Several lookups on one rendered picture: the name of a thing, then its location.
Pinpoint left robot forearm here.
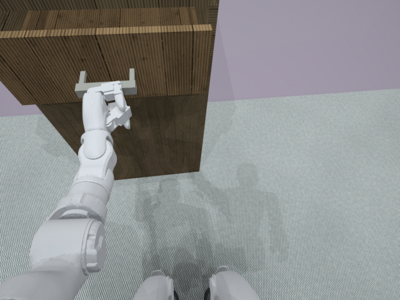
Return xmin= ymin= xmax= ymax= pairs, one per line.
xmin=29 ymin=129 xmax=117 ymax=268

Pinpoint drawer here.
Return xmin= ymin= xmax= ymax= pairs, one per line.
xmin=0 ymin=7 xmax=213 ymax=105

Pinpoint robot thigh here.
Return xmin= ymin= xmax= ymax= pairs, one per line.
xmin=132 ymin=275 xmax=174 ymax=300
xmin=209 ymin=271 xmax=261 ymax=300

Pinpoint right robot thigh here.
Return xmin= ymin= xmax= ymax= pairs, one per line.
xmin=209 ymin=271 xmax=261 ymax=300

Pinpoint cabinet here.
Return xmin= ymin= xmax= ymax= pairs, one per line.
xmin=0 ymin=0 xmax=219 ymax=180

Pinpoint robot left hand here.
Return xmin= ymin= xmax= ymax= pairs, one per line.
xmin=82 ymin=81 xmax=132 ymax=134

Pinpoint handle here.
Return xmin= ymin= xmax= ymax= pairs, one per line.
xmin=75 ymin=68 xmax=137 ymax=98

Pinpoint left robot thigh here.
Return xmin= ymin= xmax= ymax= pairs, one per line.
xmin=132 ymin=275 xmax=174 ymax=300

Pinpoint left robot upper arm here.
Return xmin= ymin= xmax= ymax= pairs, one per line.
xmin=0 ymin=218 xmax=107 ymax=300

